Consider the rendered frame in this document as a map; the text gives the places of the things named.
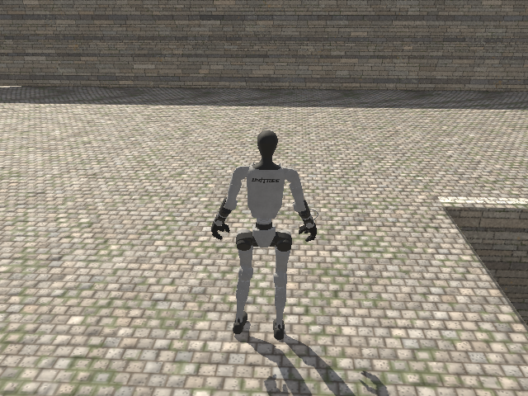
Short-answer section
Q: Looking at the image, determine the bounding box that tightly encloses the robot right shin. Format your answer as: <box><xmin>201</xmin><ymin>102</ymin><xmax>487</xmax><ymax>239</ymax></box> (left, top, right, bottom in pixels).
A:
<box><xmin>275</xmin><ymin>273</ymin><xmax>287</xmax><ymax>328</ymax></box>

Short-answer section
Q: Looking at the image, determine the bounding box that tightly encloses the right robot forearm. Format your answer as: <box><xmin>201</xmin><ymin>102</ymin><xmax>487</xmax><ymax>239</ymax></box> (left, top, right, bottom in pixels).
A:
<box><xmin>298</xmin><ymin>200</ymin><xmax>314</xmax><ymax>229</ymax></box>

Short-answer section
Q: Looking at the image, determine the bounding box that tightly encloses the left robot forearm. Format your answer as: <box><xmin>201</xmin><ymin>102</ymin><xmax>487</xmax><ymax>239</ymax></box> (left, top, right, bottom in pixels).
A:
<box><xmin>214</xmin><ymin>197</ymin><xmax>232</xmax><ymax>226</ymax></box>

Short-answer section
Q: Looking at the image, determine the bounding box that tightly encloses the left robot upper arm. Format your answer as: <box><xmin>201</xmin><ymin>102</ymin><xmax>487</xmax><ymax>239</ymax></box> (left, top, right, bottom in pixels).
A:
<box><xmin>224</xmin><ymin>166</ymin><xmax>249</xmax><ymax>210</ymax></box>

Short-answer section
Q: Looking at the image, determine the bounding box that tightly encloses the robot left hand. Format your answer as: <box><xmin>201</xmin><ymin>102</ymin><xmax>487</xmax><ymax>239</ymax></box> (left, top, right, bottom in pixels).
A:
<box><xmin>211</xmin><ymin>221</ymin><xmax>230</xmax><ymax>240</ymax></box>

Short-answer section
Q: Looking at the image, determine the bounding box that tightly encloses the robot right hand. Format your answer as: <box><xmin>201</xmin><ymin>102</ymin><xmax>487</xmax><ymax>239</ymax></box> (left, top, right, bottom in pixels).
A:
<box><xmin>299</xmin><ymin>223</ymin><xmax>317</xmax><ymax>242</ymax></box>

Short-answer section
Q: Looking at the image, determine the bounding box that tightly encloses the robot right thigh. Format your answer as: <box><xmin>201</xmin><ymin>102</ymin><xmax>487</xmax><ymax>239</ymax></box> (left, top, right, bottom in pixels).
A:
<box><xmin>273</xmin><ymin>230</ymin><xmax>292</xmax><ymax>287</ymax></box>

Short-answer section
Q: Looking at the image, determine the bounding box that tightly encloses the right robot upper arm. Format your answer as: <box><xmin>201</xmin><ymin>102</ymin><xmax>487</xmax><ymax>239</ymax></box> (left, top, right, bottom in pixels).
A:
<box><xmin>283</xmin><ymin>167</ymin><xmax>306</xmax><ymax>212</ymax></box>

